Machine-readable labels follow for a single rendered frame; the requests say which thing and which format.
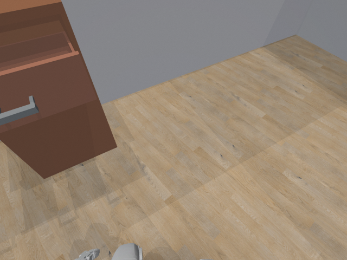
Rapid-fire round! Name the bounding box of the left robot thigh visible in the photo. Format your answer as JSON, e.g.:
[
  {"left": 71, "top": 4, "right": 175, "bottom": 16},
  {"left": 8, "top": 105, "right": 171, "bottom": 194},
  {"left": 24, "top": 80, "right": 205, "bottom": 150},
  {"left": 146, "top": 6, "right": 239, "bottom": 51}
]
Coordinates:
[{"left": 111, "top": 243, "right": 143, "bottom": 260}]

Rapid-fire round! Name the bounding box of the handle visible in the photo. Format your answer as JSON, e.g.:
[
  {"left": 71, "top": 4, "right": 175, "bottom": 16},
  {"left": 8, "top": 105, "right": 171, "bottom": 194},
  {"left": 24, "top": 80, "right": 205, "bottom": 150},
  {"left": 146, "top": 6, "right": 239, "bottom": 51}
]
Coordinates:
[{"left": 0, "top": 96, "right": 39, "bottom": 125}]

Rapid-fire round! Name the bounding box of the drawer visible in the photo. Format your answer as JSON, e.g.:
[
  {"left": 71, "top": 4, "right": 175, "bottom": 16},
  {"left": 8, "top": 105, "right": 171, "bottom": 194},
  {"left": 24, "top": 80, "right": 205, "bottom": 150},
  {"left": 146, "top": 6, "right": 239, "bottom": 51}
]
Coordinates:
[{"left": 0, "top": 31, "right": 97, "bottom": 133}]

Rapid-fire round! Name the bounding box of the cabinet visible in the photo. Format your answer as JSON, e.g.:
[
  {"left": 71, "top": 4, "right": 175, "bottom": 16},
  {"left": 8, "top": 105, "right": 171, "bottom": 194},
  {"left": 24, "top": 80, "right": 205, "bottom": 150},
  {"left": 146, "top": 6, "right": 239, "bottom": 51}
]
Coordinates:
[{"left": 0, "top": 0, "right": 117, "bottom": 179}]

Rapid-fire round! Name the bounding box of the left robot hand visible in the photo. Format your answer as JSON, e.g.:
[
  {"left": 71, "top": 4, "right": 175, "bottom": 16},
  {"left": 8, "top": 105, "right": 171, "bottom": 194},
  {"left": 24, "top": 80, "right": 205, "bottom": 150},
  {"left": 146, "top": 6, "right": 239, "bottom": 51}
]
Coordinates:
[{"left": 75, "top": 249, "right": 100, "bottom": 260}]

